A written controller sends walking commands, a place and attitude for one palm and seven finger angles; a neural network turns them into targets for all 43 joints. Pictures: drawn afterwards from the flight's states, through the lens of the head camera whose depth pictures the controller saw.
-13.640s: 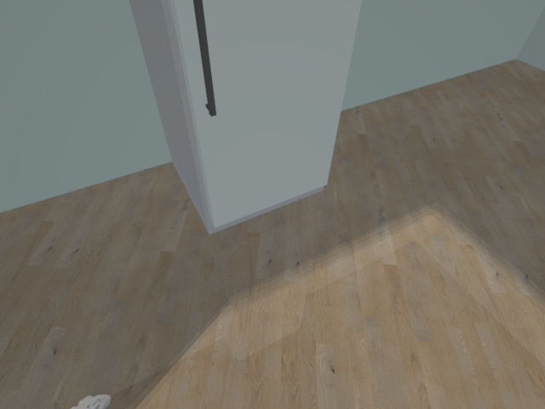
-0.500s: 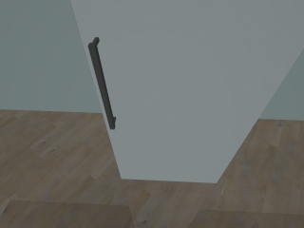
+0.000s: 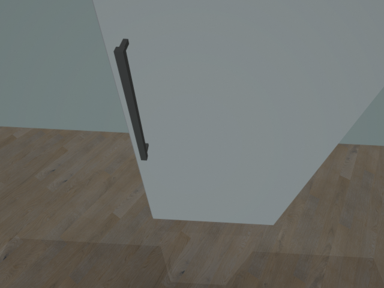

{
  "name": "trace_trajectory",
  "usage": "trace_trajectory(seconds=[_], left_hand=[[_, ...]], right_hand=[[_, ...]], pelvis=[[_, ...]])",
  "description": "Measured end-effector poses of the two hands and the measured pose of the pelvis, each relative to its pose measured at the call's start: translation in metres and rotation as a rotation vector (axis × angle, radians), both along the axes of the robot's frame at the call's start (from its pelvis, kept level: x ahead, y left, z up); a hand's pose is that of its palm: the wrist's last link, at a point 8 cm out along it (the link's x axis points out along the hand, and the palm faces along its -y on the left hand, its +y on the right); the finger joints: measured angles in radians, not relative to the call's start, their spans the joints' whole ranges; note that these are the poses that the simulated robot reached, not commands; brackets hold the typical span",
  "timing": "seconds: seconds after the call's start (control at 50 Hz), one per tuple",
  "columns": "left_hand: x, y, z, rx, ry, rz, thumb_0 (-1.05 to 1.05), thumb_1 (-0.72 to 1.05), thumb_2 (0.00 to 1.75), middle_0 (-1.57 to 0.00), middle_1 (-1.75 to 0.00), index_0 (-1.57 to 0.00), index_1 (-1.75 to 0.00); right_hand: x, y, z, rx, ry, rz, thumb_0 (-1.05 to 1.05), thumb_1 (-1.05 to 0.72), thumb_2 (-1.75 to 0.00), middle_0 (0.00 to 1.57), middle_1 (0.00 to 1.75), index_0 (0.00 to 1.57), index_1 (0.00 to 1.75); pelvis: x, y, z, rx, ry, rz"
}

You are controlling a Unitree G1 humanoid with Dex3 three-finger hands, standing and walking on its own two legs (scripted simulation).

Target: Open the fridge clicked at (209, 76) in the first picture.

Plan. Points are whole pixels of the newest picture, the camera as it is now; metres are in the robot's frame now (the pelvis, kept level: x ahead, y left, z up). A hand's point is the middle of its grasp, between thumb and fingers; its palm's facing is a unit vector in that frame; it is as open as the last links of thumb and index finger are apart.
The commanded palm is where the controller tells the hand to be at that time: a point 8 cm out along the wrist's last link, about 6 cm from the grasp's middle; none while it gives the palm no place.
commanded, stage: look again from close up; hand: left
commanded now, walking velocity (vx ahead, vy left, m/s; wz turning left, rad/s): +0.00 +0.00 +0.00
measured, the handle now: (136, 111) +0.49 +0.17 +0.08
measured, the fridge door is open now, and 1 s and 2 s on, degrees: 0 0 0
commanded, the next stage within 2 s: raise the hand to about handle height in 0.62 s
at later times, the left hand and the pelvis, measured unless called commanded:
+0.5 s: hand out of the picture +0.02 +0.17 -0.17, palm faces +0.01 -0.98 -0.21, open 7.4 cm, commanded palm none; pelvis +0.00 -0.01 +0.00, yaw +0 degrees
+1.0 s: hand (118, 238) +0.20 +0.15 +0.03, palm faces +0.08 -1.00 -0.04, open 7.9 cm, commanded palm +0.11 +0.22 -0.03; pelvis -0.04 -0.03 -0.03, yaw +1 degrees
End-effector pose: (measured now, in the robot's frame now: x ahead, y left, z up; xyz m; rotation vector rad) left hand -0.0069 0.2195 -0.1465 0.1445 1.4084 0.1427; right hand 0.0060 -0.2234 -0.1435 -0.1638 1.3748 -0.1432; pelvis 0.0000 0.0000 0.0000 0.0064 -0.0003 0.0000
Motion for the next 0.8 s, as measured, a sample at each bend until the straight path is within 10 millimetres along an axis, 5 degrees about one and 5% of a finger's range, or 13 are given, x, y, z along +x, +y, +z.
trace_trajectory(seconds=[0.3,0.74,0.8], left_hand=[[0.012,0.002,0.003,0.015,-0.019,-0.007,0.01,0.91,0.90,-0.20,-0.30,-0.20,-0.30],[0.016,-0.003,0.007,0.038,-0.048,-0.015,0.01,0.91,0.90,-0.20,-0.30,-0.20,-0.30],[0.066,0.003,0.046,0.062,-0.390,0.087,0.02,0.90,0.90,-0.21,-0.31,-0.20,-0.30]], right_hand=[[0.019,-0.008,0.001,-0.008,-0.032,0.006,0.01,-0.92,-0.90,0.20,0.30,0.20,0.30],[0.012,-0.023,0.002,-0.004,-0.020,0.007,0.01,-0.91,-0.90,0.20,0.30,0.20,0.30],[0.028,-0.028,0.011,-0.035,-0.184,0.026,0.01,-0.91,-0.90,0.20,0.30,0.20,0.30]], pelvis=[[0.005,-0.005,0.001,0.002,-0.001,-0.003],[0.000,-0.016,0.003,0.000,-0.001,0.000],[-0.006,-0.018,0.001,0.007,-0.004,0.004]])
